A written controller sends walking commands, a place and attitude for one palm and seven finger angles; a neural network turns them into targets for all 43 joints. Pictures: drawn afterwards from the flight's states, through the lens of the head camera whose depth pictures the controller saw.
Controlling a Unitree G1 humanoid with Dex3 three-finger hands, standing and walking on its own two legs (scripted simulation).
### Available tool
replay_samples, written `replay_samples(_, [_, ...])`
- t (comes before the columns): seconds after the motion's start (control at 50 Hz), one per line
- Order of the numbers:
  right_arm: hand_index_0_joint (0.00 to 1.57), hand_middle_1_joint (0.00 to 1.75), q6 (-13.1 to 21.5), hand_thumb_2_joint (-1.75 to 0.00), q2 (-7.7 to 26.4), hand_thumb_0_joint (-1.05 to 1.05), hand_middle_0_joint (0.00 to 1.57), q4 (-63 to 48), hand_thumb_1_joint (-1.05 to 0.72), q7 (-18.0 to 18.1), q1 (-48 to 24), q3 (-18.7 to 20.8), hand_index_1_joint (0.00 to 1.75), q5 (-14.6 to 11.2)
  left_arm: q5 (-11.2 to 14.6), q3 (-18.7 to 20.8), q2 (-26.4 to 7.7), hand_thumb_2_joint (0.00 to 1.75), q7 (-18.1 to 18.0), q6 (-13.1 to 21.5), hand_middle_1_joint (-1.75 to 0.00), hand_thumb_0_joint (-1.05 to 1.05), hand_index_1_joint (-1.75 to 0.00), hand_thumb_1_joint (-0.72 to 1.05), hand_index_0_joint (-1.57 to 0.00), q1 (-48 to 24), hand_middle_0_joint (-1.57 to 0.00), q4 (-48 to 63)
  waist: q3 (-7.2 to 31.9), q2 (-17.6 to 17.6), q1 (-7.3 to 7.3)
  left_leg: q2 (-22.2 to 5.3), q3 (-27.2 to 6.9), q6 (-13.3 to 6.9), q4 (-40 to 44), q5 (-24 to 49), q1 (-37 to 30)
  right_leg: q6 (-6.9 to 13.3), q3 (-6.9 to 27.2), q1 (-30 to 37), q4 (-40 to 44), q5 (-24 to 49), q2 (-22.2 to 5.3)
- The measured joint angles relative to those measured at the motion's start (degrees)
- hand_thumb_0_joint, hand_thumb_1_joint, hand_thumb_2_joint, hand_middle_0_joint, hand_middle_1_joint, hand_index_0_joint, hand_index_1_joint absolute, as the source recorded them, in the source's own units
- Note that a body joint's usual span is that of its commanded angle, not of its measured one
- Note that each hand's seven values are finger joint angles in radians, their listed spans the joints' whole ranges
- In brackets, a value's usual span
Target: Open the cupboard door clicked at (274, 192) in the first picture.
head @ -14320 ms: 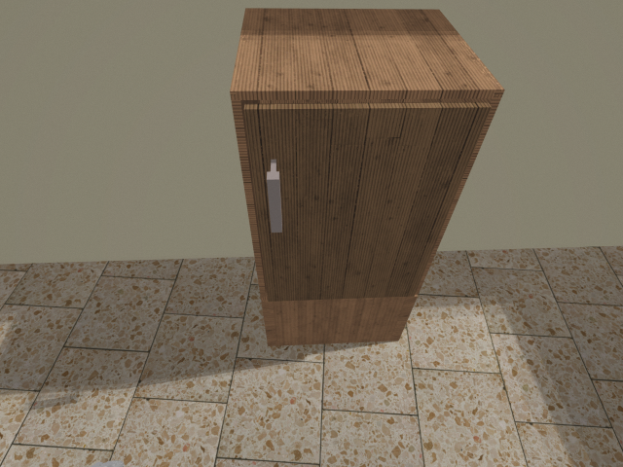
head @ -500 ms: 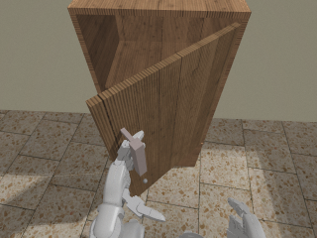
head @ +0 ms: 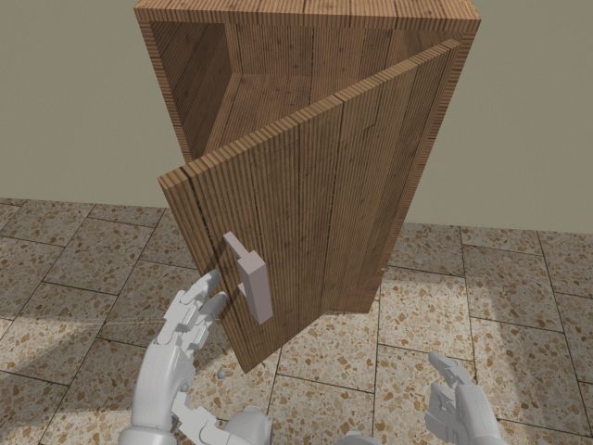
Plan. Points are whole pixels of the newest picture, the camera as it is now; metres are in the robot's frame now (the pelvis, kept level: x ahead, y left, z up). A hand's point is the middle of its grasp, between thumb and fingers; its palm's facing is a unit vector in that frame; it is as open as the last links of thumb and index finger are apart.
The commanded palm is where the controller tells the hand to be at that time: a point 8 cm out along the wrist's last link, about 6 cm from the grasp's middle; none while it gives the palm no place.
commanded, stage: slide the hand sideways off the handle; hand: left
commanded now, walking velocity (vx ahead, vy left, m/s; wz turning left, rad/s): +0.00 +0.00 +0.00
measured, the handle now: (247, 279) +0.31 +0.08 +0.07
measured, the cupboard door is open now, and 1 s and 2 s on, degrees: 43 43 43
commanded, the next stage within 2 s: draw the hand back to the body in 0.28 s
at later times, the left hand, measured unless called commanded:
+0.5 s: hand (172, 390) +0.18 +0.14 +0.07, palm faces -0.06 -1.00 -0.01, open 16.3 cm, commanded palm +0.15 +0.20 +0.09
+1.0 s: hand (72, 371) +0.18 +0.21 +0.15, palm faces +0.11 -0.97 -0.22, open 15.6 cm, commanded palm +0.15 +0.26 +0.17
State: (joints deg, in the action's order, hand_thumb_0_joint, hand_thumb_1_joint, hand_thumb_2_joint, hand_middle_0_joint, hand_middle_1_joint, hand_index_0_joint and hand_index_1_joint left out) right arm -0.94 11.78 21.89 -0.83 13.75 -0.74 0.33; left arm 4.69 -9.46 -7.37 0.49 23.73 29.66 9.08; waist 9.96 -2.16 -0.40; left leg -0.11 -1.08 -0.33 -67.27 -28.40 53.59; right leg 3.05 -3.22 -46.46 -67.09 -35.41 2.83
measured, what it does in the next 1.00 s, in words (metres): stands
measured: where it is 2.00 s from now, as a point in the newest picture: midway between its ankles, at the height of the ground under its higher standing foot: outside the picture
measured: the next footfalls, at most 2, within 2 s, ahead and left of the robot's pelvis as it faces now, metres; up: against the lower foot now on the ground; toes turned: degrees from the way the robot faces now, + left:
none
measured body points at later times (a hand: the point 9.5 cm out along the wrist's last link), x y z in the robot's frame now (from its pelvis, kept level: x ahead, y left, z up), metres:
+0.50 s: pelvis -0.01 +0.00 -0.01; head +0.03 +0.00 +0.44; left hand +0.18 +0.20 +0.07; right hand +0.18 -0.23 -0.08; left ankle +0.04 +0.12 -0.64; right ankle -0.02 -0.09 -0.64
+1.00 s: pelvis +0.01 +0.02 +0.05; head +0.00 +0.02 +0.50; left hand +0.16 +0.26 +0.16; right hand +0.20 -0.20 -0.01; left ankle +0.04 +0.12 -0.64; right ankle -0.02 -0.09 -0.64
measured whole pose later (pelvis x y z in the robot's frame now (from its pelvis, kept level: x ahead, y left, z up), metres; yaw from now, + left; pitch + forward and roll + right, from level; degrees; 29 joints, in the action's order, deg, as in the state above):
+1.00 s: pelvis +0.01 +0.02 +0.05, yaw +0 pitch +7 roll -3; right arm 1.3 12.3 23.2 5.2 16.1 -2.0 -2.4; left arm 8.0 5.2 -17.3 0.5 6.3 38.2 25.6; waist 9.4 -3.0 1.7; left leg 0.2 -0.7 -2.2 -53.5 -23.7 36.6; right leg 1.0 -2.2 -28.5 -50.1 -28.4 2.7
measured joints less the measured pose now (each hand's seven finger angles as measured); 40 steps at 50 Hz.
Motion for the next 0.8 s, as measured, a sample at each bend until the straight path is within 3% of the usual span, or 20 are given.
replay_samples(0.28, [0.2, 0.3, 0.9, -0.9, 0.5, 0.01, 0.2, 1.6, -0.9, 2.2, 0.7, 0.9, 0.3, -1.0, 6.5, 8.6, -2.9, 0.3, 7.5, 0.6, -0.3, -0.01, -0.3, -0.5, -0.16, 3.8, -0.16, 0.9, 0.7, -0.2, 0.42, -0.4, -1.0, 0.7, -1.2, 0.0, 1.2, 0.5, -1.0, -0.9, -0.9, 0.0, 0.5])
replay_samples(0.4, [0.2, 0.3, 2.2, -0.9, 1.2, 0.01, 0.2, 2.0, -0.9, 2.9, 0.6, 1.2, 0.3, -1.1, 8.1, 8.9, -3.3, 0.3, 9.7, 1.0, -0.3, -0.01, -0.3, -0.5, -0.15, 3.4, -0.15, 1.0, 0.7, -0.5, 0.5, -0.3, -1.4, 0.3, -2.4, -0.1, 2.5, 0.2, -1.4, -1.8, -1.6, 0.0, 0.5])
replay_samples(0.62, [0.2, 0.3, 1.4, -0.9, -0.4, 0.01, 0.2, 1.1, -0.9, 3.4, 1.6, 0.1, 0.3, -2.3, 8.3, 10.4, -5.2, 0.3, 7.6, -4.9, -0.3, -0.01, -0.3, -0.5, -0.15, 4.8, -0.15, 8.0, -0.1, -1.2, 0.58, -0.2, -0.6, -0.8, 2.3, 1.3, -3.7, -0.8, -0.4, 4.5, 4.0, 2.2, 0.3])
replay_samples(0.8, [0.21, 0.3, 3.1, -0.9, 0.3, 0.01, 0.2, 0.6, -0.9, 3.7, 2.5, -0.9, 0.3, -2.9, 10.6, 13.1, -6.9, 0.3, 10.0, -7.7, -0.3, -0.01, -0.3, -0.5, -0.15, 6.7, -0.15, 10.1, -0.3, -1.2, 0.86, 0.2, -0.6, -1.4, 7.1, 2.8, -9.2, -1.5, -0.2, 10.4, 9.8, 4.3, 0.0])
